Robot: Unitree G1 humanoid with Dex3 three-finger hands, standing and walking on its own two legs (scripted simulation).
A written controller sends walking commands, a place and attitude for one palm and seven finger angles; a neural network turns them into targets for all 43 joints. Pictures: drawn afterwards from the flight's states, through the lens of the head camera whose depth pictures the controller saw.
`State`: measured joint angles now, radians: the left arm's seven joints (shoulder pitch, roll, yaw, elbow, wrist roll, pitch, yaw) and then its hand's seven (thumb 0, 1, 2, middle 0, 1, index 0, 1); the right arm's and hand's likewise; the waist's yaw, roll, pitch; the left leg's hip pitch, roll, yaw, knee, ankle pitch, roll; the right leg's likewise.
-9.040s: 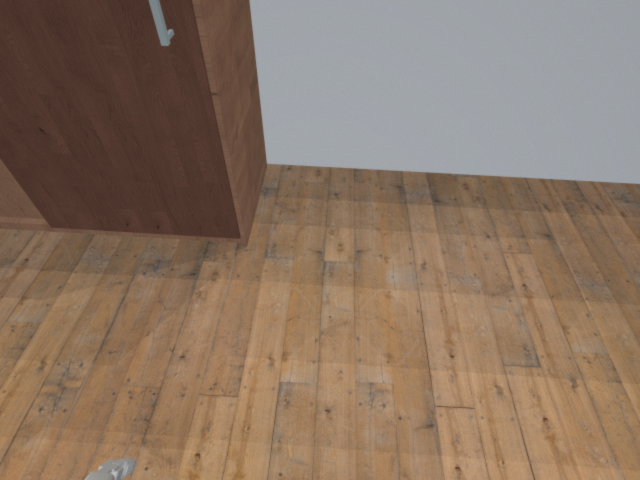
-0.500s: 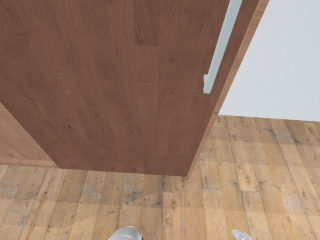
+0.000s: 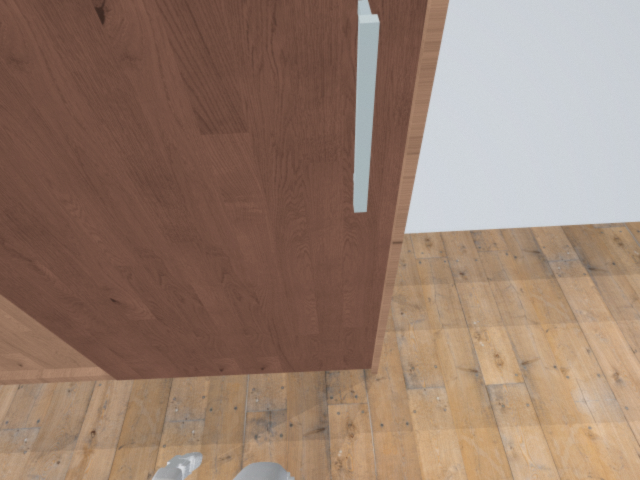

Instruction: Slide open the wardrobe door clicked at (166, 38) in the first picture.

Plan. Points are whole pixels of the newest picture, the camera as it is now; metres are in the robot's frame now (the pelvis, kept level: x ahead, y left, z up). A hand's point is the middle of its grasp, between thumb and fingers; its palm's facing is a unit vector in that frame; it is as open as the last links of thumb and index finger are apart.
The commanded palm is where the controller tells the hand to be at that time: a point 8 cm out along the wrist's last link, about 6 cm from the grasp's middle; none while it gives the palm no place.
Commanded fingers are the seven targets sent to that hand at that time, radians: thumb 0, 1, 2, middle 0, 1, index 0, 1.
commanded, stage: come to a stop and stand still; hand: right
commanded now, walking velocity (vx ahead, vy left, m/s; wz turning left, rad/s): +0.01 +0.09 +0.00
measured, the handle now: (361, 123) +0.48 -0.04 +0.20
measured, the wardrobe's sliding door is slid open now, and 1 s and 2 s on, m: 0.00 0.00 0.00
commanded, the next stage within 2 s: look again from close up in 1.36 s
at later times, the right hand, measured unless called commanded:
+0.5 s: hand out of the picture -0.07 -0.11 -0.16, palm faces +0.02 +0.98 -0.20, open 7.4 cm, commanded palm none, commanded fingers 0.00 -0.90 -0.90 0.20 0.30 0.20 0.30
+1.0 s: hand out of the picture -0.11 -0.11 -0.17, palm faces +0.04 +0.98 -0.17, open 7.4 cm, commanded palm none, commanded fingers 0.00 -0.90 -0.90 0.20 0.30 0.20 0.30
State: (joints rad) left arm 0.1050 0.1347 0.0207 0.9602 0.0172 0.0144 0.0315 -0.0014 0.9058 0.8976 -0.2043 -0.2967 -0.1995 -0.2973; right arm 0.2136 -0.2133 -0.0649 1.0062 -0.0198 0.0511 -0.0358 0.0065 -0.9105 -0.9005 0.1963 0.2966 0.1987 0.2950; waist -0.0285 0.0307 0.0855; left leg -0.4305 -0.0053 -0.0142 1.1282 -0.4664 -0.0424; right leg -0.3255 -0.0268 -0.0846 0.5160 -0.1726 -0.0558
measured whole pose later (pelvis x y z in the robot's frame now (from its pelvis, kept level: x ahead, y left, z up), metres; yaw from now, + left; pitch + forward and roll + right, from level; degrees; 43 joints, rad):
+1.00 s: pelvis -0.10 +0.05 +0.01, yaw +0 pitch -2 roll +0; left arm 0.28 0.13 0.01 1.14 0.01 0.01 0.03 0.01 0.92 0.90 -0.20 -0.30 -0.20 -0.30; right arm 0.29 -0.13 -0.01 1.14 -0.01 0.00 -0.03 0.01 -0.91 -0.90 0.20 0.30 0.20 0.30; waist 0.00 0.00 0.03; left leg -0.17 0.02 0.06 0.43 -0.23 0.01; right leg -0.18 -0.04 -0.05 0.41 -0.19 0.02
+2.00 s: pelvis -0.12 +0.03 +0.00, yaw -1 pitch -3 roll +0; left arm 0.19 0.31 0.02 0.96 0.02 0.00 0.00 0.00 0.90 0.90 -0.20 -0.30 -0.20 -0.30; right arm 0.23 -0.32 0.00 0.96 -0.02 0.00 -0.01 0.01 -0.90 -0.90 0.20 0.30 0.20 0.30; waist 0.00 0.00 -0.01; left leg -0.20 0.05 0.06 0.48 -0.22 -0.02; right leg -0.23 -0.01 -0.04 0.48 -0.20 -0.01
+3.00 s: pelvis -0.13 +0.02 +0.01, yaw -1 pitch -3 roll +0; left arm 0.28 0.17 0.01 1.10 0.01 0.01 0.00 0.00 0.91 0.90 -0.20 -0.30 -0.20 -0.30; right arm 0.34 -0.17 0.01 1.08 -0.03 0.00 -0.04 0.01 -0.91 -0.90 0.20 0.30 0.20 0.30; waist 0.00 0.00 0.01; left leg -0.20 0.06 0.06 0.43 -0.18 -0.03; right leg -0.24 0.00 -0.04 0.44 -0.15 -0.02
